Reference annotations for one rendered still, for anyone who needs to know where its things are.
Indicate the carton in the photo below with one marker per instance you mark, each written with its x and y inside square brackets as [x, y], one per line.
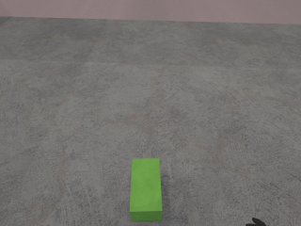
[146, 192]

